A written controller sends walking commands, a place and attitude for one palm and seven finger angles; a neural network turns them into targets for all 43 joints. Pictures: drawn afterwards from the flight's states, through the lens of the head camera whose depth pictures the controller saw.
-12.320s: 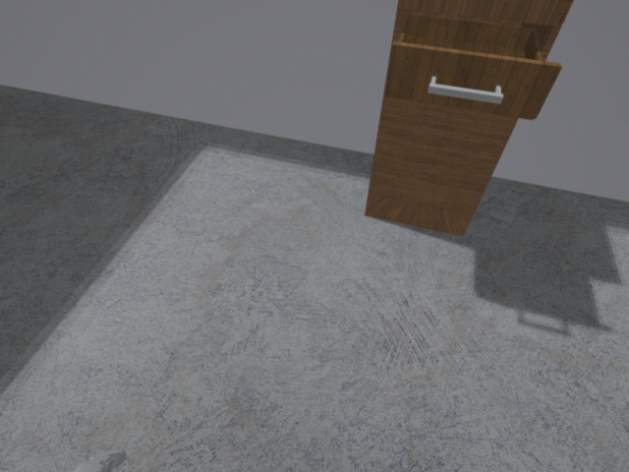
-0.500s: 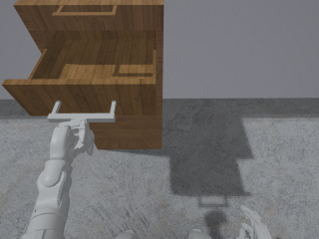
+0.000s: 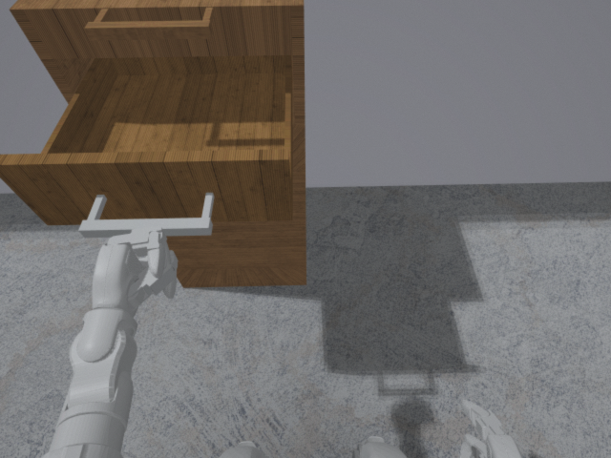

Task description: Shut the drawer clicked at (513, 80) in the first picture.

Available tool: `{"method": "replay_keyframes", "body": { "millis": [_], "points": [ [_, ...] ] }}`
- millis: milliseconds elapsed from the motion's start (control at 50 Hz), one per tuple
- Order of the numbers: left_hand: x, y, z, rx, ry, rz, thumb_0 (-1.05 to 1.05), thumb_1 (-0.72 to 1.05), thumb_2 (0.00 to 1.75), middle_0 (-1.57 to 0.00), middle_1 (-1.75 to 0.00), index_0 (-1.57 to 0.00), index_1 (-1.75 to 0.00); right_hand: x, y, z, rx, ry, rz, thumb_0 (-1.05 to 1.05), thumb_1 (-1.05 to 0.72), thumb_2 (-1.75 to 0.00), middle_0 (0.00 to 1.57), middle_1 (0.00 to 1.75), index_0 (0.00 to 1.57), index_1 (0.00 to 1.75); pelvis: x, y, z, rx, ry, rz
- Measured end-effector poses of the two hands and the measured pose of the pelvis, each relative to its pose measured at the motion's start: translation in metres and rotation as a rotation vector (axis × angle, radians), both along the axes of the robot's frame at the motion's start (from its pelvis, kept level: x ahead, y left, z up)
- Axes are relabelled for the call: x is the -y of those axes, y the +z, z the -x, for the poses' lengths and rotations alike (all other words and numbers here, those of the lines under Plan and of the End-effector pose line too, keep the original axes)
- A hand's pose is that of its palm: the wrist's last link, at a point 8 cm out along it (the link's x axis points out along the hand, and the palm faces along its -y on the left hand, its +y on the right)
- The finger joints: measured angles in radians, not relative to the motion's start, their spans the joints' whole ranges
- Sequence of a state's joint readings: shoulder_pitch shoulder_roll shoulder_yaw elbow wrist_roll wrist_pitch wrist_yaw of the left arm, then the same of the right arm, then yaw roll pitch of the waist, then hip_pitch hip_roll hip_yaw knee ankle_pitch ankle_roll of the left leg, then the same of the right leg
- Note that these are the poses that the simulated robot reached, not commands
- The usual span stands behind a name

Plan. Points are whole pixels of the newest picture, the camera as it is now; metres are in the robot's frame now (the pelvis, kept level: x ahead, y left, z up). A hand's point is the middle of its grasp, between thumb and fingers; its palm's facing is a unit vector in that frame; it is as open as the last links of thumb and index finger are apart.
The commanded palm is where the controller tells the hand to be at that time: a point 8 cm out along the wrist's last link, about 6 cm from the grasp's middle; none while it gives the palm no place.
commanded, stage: push the drawer shut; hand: left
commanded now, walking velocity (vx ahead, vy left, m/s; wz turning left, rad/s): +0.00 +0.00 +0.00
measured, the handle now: (150, 214) +0.42 +0.23 +0.06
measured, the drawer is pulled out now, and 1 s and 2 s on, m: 0.24 0.18 0.06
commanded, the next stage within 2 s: none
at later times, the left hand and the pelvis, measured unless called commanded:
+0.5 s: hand (162, 260) +0.35 +0.20 +0.05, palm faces +0.04 -1.00 -0.04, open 2.8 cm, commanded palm +0.36 +0.25 +0.06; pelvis -0.02 +0.00 -0.01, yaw +2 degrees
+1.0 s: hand (167, 224) +0.41 +0.21 +0.05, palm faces +0.01 -1.00 -0.03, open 2.9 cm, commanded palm +0.42 +0.25 +0.06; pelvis -0.04 +0.01 -0.02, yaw +1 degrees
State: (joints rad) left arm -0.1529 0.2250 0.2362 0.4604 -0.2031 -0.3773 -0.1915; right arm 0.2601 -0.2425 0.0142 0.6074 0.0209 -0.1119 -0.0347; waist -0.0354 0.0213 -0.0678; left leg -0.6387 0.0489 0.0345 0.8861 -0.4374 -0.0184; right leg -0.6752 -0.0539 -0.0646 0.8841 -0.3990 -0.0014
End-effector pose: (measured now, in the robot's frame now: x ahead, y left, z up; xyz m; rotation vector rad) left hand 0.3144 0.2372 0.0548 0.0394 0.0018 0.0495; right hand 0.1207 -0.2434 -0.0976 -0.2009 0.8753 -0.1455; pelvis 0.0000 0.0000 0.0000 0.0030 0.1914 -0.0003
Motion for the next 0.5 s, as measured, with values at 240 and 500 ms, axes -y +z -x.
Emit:
{"method": "replay_keyframes", "body": {
  "millis": [240,500],
  "points": [
    [-0.007,-0.001,-0.009,-0.001,-0.006,0.005,0.01,0.87,0.92,-1.40,-1.60,-1.40,-1.60,0.004,-0.001,-0.006,-0.003,0.017,0.019,0.01,-0.91,-0.90,0.20,0.29,0.20,0.29,0.002,-0.002,0.002,-0.005,0.013,0.004],
    [-0.016,-0.005,-0.017,-0.002,-0.012,0.003,-0.05,0.75,0.95,-1.40,-1.60,-1.40,-1.60,0.002,-0.014,0.022,-0.083,0.017,0.033,0.01,-0.91,-0.89,0.20,0.29,0.20,0.29,0.001,-0.007,0.017,-0.008,0.030,0.011]
  ]
}}
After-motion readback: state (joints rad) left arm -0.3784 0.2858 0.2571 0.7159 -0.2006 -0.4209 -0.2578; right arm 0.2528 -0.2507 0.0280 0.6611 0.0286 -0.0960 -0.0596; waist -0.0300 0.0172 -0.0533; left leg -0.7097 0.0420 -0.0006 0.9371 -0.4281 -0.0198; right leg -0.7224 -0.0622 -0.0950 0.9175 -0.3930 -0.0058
